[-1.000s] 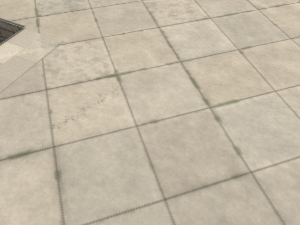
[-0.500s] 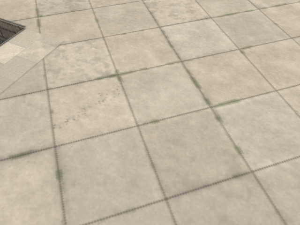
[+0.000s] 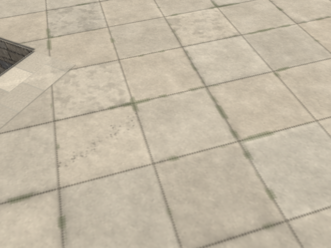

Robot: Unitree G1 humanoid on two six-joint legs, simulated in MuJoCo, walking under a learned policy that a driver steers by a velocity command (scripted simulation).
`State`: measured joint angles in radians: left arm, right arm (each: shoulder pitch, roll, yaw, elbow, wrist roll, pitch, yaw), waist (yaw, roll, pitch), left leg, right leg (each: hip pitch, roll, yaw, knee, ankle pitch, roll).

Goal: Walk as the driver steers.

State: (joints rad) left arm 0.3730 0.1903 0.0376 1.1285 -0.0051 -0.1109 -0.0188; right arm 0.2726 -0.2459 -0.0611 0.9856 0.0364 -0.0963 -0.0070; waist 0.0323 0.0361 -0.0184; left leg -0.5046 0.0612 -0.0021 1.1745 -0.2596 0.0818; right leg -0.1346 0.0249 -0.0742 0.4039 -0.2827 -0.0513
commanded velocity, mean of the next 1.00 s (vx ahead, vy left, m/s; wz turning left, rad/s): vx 0.48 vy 0.00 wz -0.42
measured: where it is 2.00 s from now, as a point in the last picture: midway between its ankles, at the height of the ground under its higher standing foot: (265, 163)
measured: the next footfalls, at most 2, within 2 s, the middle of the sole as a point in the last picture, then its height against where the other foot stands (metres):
left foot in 0.34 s outside the picture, level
right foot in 0.88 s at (233, 237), level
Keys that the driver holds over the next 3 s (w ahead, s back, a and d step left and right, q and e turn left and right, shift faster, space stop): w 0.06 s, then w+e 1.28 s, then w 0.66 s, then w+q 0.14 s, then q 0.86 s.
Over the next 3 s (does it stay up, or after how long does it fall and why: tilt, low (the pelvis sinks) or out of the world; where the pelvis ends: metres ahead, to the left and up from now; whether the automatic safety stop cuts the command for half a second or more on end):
stays up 1.16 -0.62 0.00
